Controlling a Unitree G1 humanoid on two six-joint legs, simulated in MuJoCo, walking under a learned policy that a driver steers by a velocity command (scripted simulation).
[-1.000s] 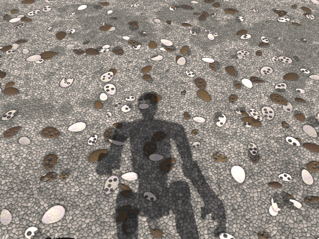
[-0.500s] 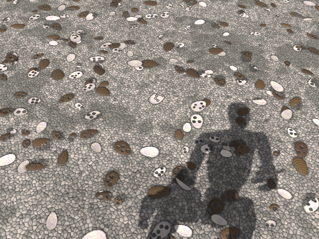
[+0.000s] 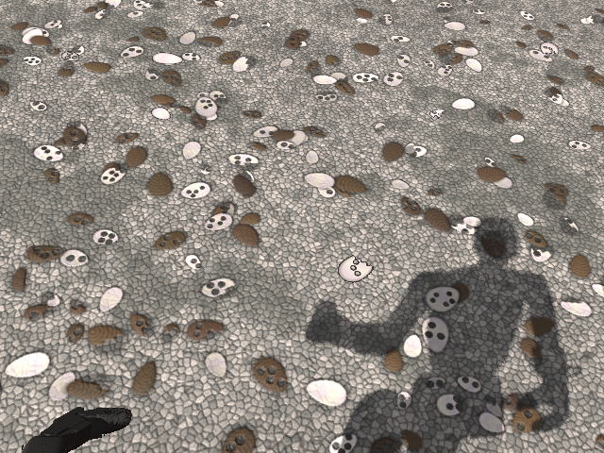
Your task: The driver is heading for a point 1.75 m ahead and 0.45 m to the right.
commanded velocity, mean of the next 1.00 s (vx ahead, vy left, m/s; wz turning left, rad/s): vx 0.50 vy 0.00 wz -0.06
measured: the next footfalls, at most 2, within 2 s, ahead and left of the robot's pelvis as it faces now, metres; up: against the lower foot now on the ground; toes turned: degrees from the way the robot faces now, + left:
right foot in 0.12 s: +0.26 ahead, -0.14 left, +0.00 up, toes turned +8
left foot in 0.58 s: +0.46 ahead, +0.16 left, +0.00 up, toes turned +5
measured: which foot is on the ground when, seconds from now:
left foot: down 0.00-0.14, up 0.16-0.56, down 0.58-1.00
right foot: up 0.00-0.10, down 0.12-0.60, up 0.62-1.00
